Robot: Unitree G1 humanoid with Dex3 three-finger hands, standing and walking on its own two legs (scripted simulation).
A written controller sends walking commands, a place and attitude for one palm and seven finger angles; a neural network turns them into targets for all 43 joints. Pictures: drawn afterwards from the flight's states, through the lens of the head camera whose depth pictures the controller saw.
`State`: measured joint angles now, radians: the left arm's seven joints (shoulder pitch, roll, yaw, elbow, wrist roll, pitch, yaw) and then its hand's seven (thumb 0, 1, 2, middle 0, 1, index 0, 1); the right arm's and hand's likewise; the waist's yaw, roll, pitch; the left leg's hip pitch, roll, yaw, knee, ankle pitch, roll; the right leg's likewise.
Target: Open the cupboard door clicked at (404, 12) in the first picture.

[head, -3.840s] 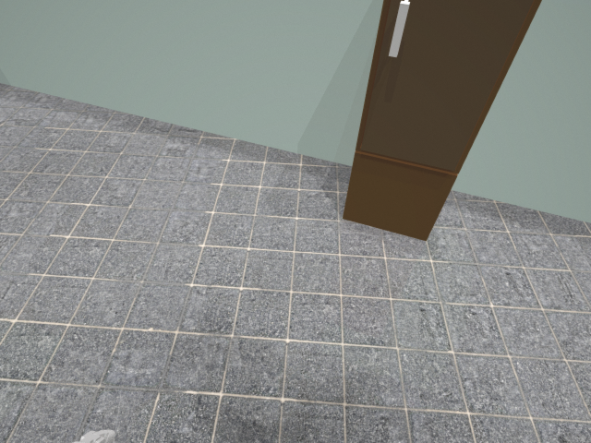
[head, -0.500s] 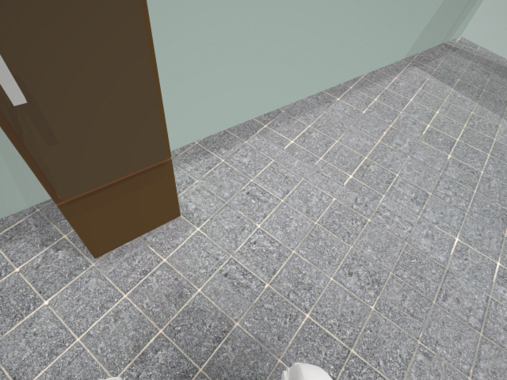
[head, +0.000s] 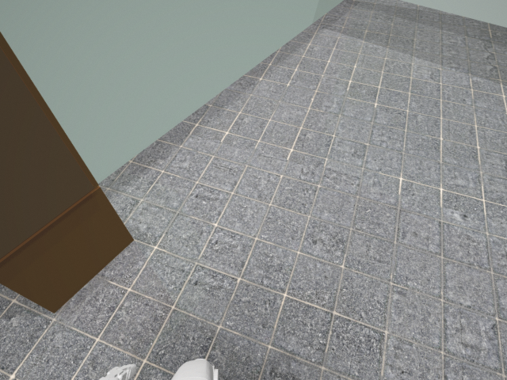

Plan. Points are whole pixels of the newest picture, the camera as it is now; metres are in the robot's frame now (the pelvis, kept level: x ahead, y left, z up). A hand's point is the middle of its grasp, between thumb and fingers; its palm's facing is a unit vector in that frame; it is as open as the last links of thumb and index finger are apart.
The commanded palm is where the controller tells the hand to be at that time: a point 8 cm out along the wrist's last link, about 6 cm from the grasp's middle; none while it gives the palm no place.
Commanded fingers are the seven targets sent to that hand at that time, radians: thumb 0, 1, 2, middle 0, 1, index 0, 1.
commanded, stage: walk to a spot facing it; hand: left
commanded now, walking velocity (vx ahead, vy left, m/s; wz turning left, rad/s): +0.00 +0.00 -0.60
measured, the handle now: out of the picture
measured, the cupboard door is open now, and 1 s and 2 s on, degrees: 0 0 0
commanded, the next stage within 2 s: turn to face it in 1.34 s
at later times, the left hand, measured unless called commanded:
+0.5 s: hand out of the picture +0.13 +0.21 -0.16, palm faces -0.29 -0.94 -0.19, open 7.4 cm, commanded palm none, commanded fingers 0.00 0.90 0.90 -0.20 -0.30 -0.20 -0.30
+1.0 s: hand (168, 356) +0.18 +0.18 -0.19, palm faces -0.49 -0.86 -0.16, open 7.4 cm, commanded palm none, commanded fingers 0.00 0.90 0.90 -0.20 -0.30 -0.20 -0.30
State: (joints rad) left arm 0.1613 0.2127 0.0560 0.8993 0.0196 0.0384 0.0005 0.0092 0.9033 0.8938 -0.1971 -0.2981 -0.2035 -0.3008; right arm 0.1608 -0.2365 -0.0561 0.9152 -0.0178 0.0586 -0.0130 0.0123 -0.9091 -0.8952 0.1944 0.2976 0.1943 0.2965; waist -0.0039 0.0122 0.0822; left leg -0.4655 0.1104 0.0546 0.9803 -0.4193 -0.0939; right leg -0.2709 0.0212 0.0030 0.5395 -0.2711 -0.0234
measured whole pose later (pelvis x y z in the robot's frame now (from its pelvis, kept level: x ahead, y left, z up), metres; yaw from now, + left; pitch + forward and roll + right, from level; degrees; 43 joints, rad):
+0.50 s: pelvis -0.01 +0.04 +0.01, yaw -19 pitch +0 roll -2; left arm 0.16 0.25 0.09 0.91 0.02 0.09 -0.04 0.01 0.91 0.89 -0.19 -0.30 -0.20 -0.30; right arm 0.22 -0.19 -0.04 0.92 -0.03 0.01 -0.01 0.01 -0.90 -0.89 0.20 0.30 0.20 0.30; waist -0.01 -0.01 0.10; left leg -0.24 0.17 0.30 0.53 -0.28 0.01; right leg -0.38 -0.06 -0.07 0.88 -0.45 0.07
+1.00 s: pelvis +0.06 +0.02 -0.01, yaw -35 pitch +0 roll -2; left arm 0.31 0.24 0.07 0.99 0.02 0.02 -0.02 0.01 0.90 0.89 -0.20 -0.30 -0.20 -0.30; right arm 0.17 -0.22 -0.04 0.88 -0.03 -0.03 0.01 0.01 -0.91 -0.90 0.20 0.30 0.20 0.30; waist 0.04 -0.06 0.04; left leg -0.36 0.07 0.13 0.64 -0.27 -0.01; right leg -0.20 0.00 0.09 0.66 -0.45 0.02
